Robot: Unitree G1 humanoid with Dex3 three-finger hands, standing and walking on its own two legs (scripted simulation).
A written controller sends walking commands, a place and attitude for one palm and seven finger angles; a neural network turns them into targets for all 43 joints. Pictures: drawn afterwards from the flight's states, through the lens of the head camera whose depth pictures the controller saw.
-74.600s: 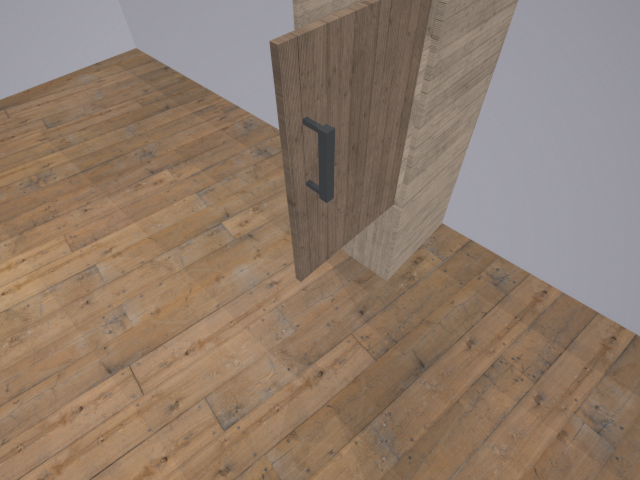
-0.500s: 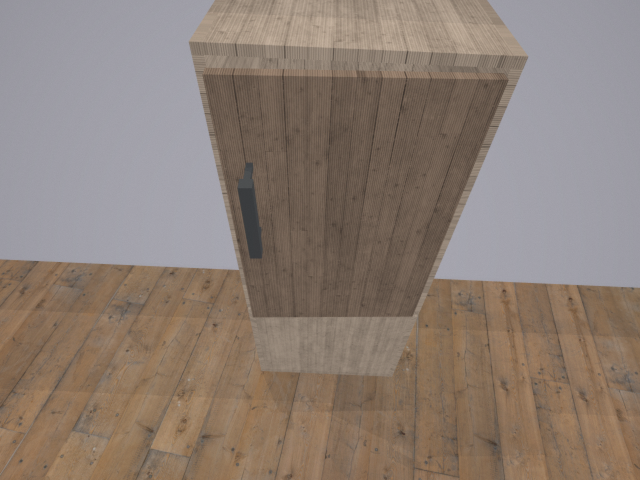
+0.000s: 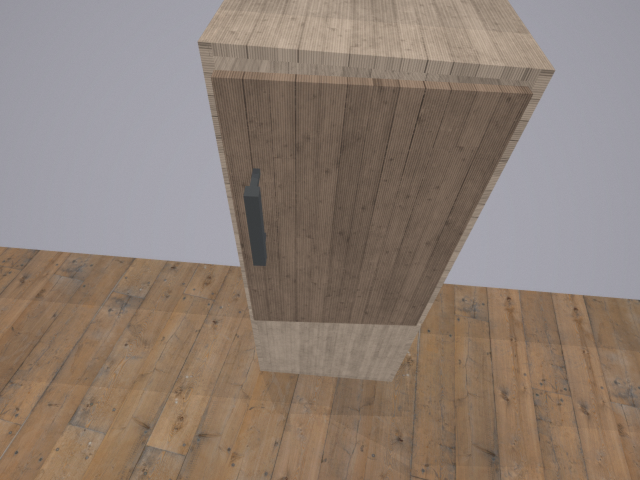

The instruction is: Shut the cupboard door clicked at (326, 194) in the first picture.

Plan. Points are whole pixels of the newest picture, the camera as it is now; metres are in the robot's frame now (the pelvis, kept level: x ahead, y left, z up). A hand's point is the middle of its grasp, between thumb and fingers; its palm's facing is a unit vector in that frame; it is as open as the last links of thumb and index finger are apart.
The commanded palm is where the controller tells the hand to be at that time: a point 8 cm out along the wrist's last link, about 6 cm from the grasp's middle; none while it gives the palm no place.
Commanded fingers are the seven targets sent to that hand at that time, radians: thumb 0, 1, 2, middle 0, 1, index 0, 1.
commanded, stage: look again from close up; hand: left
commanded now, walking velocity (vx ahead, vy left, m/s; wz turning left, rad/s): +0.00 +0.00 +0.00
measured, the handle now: (258, 219) +0.47 +0.14 +0.03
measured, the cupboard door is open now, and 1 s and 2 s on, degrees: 3 3 3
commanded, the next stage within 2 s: raise the hand and make a fist in 0.14 s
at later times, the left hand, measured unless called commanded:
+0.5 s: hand (183, 404) +0.20 +0.18 -0.01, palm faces +0.14 -0.99 -0.08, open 6.9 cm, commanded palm +0.12 +0.24 -0.06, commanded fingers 0.00 0.90 0.90 -0.44 -0.56 -0.44 -0.56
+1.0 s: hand (186, 421) +0.19 +0.18 -0.03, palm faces +0.08 -1.00 -0.02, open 4.5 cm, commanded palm +0.14 +0.23 -0.02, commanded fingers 0.00 0.90 0.90 -0.90 -1.06 -0.90 -1.06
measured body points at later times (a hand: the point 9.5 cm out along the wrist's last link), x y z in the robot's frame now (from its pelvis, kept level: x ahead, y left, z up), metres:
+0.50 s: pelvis -0.01 -0.04 -0.08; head +0.00 -0.04 +0.37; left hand +0.19 +0.23 -0.01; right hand +0.15 -0.29 -0.16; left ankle +0.01 +0.04 -0.74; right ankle +0.02 -0.12 -0.74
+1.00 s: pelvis -0.02 -0.05 -0.08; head +0.04 -0.05 +0.36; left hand +0.18 +0.23 -0.02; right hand +0.17 -0.28 -0.16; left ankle +0.01 +0.04 -0.74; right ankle +0.02 -0.12 -0.74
